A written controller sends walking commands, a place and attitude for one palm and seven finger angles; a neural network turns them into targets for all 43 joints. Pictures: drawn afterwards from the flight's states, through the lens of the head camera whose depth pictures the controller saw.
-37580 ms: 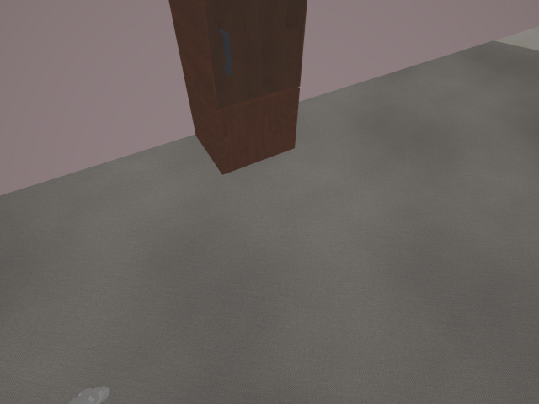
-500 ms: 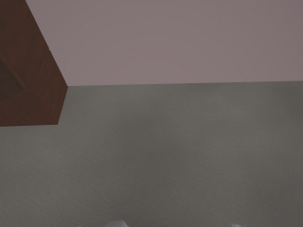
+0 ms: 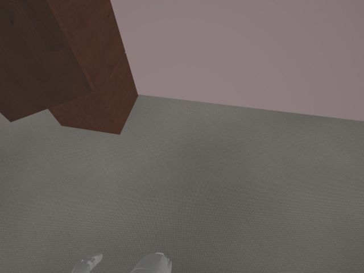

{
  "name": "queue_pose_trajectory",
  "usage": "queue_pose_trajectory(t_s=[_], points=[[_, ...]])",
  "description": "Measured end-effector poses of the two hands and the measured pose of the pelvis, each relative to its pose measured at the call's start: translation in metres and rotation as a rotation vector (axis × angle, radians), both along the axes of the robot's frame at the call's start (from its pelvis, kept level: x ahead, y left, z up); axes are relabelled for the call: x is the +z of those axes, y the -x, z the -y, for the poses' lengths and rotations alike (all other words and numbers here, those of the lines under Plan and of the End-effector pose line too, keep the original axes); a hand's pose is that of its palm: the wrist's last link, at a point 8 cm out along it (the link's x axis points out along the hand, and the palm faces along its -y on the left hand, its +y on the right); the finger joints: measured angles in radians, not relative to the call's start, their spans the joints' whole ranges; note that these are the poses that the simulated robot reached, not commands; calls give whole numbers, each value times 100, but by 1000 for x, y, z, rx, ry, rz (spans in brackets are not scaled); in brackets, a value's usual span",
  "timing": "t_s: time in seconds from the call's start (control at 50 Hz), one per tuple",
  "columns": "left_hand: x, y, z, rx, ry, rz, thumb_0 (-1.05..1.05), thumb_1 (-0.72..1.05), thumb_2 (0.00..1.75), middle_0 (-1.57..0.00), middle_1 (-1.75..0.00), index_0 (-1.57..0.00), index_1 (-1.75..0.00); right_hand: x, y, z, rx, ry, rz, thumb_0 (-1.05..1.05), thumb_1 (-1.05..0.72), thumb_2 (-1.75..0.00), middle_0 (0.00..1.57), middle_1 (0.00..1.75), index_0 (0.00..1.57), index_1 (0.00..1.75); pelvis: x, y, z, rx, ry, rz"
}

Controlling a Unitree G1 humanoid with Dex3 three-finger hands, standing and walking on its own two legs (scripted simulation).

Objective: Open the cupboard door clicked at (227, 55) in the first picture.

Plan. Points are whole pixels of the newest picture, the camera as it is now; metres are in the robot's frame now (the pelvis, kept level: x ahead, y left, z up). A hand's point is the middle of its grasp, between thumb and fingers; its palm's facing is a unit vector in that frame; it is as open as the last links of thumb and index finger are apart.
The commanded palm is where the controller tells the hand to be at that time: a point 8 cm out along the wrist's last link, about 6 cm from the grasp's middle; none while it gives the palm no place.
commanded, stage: turn to face it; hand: left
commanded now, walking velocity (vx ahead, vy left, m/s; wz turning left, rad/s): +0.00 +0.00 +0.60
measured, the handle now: out of the picture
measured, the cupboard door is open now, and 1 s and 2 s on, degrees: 40 40 40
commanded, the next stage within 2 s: take the last steps up to it in 0.64 s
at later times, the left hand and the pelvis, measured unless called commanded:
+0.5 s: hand out of the picture +0.02 +0.24 -0.16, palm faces +0.30 -0.92 -0.26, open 7.4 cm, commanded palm none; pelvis +0.02 +0.00 +0.00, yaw +16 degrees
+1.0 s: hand out of the picture -0.04 +0.17 -0.16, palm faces +0.51 -0.84 -0.21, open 7.3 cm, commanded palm none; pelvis +0.04 -0.01 +0.01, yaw +26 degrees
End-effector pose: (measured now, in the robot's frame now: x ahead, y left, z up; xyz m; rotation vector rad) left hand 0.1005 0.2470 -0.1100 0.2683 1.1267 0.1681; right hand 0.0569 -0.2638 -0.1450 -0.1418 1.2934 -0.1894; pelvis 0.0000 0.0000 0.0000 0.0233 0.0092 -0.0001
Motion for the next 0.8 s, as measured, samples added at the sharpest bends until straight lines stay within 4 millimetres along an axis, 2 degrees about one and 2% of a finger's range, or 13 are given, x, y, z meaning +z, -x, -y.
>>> queue_pose_trajectory(t_s=[0.08, 0.14, 0.22, 0.26, 0.32, 0.42, 0.52, 0.6, 0.66, 0.8], points=[[-3, 24, 10, 58, 36, -41, 1, 91, 90, -21, -30, -21, -29, 10, -22, 2, 55, 2, 8, 1, -91, -90, 20, 30, 20, 30, 6, -4, 4, 59, -19, 3], [-10, 43, 11, 114, 65, -62, 1, 90, 90, -21, -30, -21, -29, 16, -44, -4, 120, 11, 18, 1, -91, -90, 20, 30, 19, 30, 7, -6, 4, 104, -22, 2], [-26, 74, -2, 203, 91, -98, 0, 91, 90, -21, -30, -21, -30, 20, -82, -24, 218, 34, 64, 1, -91, -90, 20, 30, 19, 30, 0, -9, -5, 158, -11, 4], [-39, 90, -13, 246, 100, -123, 0, 90, 90, -21, -30, -21, -30, 18, -101, -34, 263, 50, 114, 1, -91, -90, 20, 30, 20, 30, -10, -11, -12, 182, 5, -1], [-45, 106, -27, 296, 84, -172, 1, 91, 90, -21, -30, -21, -29, 23, -116, -48, 312, 62, 154, 0, -91, -90, 20, 30, 20, 30, -12, -10, -15, 207, 6, 1], [-30, 106, -37, 344, 65, -151, 1, 91, 90, -20, -29, -20, -29, 29, -120, -59, 362, 57, 136, 0, -91, -90, 20, 30, 20, 30, 0, -12, -12, 246, 22, -5], [-17, 95, -29, 357, 48, -105, 1, 91, 90, -20, -29, -20, -29, 22, -116, -57, 379, 20, 97, 0, -91, -90, 20, 30, 20, 30, 4, -17, -2, 279, 30, -5], [-13, 85, -11, 364, 30, -65, 1, 91, 90, -20, -29, -20, -29, 7, -114, -45, 376, -15, 62, 0, -91, -90, 20, 30, 20, 30, -1, -24, 15, 306, 15, -5], [-12, 84, 8, 370, 19, -50, 0, 91, 90, -20, -29, -20, -29, -5, -115, -33, 369, -33, 39, 0, -91, -90, 20, 30, 20, 30, -5, -28, 25, 327, 6, 5], [-8, 105, 45, 430, 75, -97, 0, 91, 90, -21, -30, -21, -29, 5, -122, -22, 387, -24, -7, 1, -91, -90, 20, 30, 20, 30, 7, -35, 31, 373, -16, 9]])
